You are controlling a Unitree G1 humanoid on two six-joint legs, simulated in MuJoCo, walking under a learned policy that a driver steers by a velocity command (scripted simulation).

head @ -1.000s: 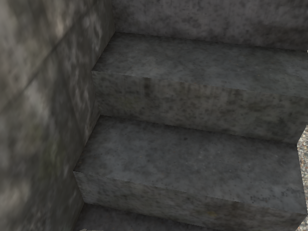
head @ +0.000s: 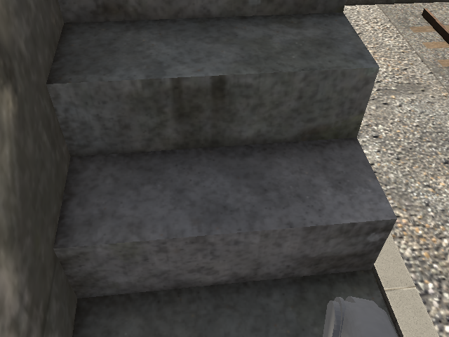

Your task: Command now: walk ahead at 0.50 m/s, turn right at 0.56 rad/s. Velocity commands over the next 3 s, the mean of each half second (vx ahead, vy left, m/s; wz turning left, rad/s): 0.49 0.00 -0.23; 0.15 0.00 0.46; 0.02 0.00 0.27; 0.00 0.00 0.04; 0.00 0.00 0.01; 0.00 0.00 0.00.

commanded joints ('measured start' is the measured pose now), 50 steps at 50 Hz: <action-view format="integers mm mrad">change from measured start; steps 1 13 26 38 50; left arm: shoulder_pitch -186 430 476 98 -187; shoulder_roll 16 263 292 252 153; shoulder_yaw -17 174 154 164 78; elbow -140 242 236 -138 -319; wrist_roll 24 2 20 -2 19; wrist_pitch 23 -181 -155 -175 -169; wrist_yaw -43 -6 30 180 175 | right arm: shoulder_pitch -31 -412 47 -233 -23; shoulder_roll -239 -34 -211 -220 -246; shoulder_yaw -29 -47 -75 -105 -108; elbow -33 -643 -586 -507 -452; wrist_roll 41 82 95 137 156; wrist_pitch -18 -17 278 -42 -72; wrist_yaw -6 30 -18 -3 -99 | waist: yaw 113 -45 -198 30 -57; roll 153 -118 -87 75 54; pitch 27 221 27 97 30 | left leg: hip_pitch -156 -1504 -473 -640 -32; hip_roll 205 -250 -306 -153 -64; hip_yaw -24 -494 -281 -758 -987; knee -52 2664 425 299 458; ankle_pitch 1332 -245 280 198 363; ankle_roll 295 269 99 190 257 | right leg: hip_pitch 506 1279 1509 696 215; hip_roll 125 -129 61 193 206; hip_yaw -104 512 92 144 276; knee -269 -1492 -1011 -184 -185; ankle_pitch -101 479 1142 -211 -439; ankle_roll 9 -19 70 364 323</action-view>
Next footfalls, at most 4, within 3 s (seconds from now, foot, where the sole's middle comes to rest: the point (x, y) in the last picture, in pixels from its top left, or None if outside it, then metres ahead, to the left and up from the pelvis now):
0.08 right None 0.16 -0.14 -0.59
0.52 left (220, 335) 0.41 0.02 -0.40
0.98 right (354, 259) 0.45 -0.21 -0.18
1.20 right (344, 315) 0.45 -0.24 -0.40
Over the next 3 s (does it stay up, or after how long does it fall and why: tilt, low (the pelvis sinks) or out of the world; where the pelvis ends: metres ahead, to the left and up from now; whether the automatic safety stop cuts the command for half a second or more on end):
stays up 0.37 -0.13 0.38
